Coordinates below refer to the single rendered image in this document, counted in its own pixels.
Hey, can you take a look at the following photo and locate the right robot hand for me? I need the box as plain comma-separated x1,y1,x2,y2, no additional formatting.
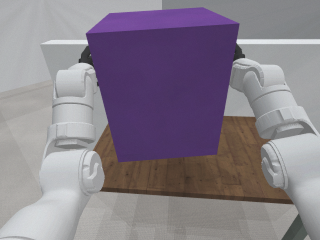
233,43,245,62

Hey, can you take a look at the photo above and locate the table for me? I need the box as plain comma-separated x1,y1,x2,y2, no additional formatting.
93,116,308,240

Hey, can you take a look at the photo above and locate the robot right upper arm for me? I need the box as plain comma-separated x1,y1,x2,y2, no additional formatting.
260,133,320,240

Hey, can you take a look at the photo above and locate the robot left forearm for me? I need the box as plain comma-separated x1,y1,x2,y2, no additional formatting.
39,63,98,191

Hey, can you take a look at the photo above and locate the robot left upper arm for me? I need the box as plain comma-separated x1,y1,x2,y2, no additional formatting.
0,149,105,240

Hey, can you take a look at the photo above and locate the carton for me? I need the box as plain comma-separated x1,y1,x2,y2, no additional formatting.
86,7,240,163

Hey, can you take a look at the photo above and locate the robot right forearm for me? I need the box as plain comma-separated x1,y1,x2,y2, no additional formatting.
229,58,320,140

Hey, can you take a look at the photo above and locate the left robot hand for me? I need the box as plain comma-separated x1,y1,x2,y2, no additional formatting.
78,46,99,87

